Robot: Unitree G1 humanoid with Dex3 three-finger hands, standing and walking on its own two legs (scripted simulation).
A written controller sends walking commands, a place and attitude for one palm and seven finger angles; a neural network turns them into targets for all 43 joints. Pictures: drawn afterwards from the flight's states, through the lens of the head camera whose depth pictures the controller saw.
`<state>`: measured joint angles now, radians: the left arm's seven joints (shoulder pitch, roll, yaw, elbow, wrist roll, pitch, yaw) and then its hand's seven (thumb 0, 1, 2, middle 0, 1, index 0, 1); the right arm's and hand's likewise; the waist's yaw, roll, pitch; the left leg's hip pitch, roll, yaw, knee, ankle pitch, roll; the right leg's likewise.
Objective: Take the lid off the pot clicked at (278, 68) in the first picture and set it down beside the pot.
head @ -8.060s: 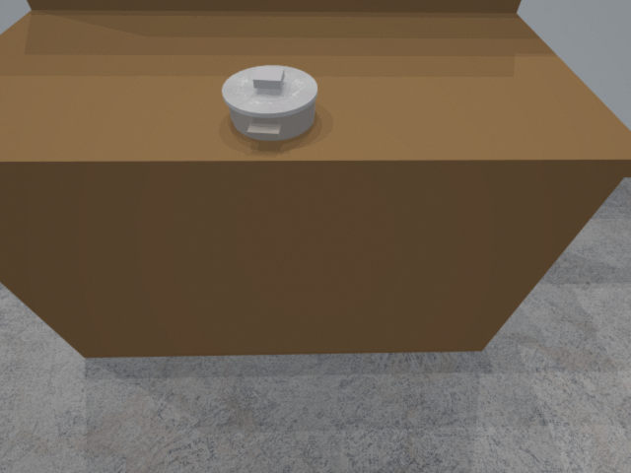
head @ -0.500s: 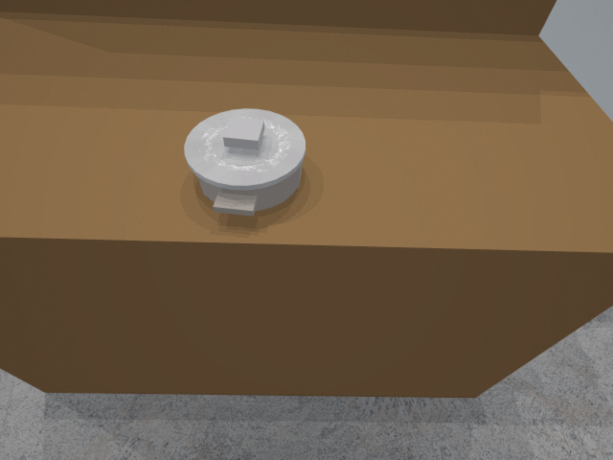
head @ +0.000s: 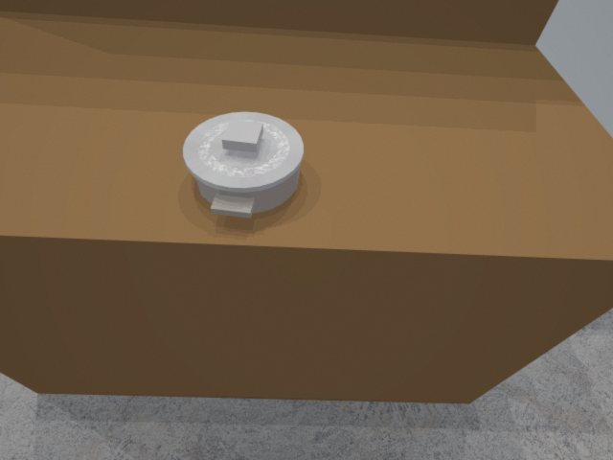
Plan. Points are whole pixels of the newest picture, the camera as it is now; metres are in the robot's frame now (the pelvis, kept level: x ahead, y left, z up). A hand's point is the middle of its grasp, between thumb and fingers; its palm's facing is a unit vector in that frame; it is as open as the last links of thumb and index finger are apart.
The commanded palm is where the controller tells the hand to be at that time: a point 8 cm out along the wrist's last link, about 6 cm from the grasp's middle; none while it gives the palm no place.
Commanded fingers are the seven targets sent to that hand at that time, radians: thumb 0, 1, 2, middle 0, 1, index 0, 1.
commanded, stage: look again from close up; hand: left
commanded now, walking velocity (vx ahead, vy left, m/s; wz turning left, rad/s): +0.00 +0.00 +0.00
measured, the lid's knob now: (243, 135) +0.49 +0.13 +0.16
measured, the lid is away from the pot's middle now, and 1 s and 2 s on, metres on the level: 0.00 0.00 0.00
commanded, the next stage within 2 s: lift the closed hand beside the body in 0.04 s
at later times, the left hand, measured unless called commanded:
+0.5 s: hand out of the picture +0.11 +0.20 +0.00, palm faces +0.23 -0.91 -0.34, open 4.9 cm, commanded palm +0.07 +0.24 +0.04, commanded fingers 0.00 0.90 0.90 -1.04 -1.21 -1.04 -1.21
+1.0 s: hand (60, 434) +0.12 +0.22 +0.13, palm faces +0.32 -0.83 -0.46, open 3.1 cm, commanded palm +0.06 +0.24 +0.16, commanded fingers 0.00 0.90 0.90 -1.30 -1.50 -1.30 -1.50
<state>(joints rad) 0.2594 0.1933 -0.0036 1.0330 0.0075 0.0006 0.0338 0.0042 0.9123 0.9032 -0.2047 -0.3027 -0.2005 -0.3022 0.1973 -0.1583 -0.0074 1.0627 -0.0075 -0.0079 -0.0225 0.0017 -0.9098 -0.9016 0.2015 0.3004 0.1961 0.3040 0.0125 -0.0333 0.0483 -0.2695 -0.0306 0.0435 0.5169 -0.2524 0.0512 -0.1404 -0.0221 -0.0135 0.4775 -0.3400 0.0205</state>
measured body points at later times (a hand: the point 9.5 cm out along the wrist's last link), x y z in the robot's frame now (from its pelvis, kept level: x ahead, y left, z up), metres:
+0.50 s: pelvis -0.02 -0.02 +0.01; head -0.03 -0.03 +0.46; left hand +0.09 +0.25 +0.02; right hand +0.18 -0.24 -0.06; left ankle +0.01 +0.08 -0.74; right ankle -0.05 -0.13 -0.74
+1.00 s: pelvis -0.02 -0.02 +0.01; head -0.03 -0.04 +0.46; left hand +0.10 +0.26 +0.16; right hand +0.17 -0.24 -0.07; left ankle +0.01 +0.08 -0.74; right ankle -0.05 -0.13 -0.74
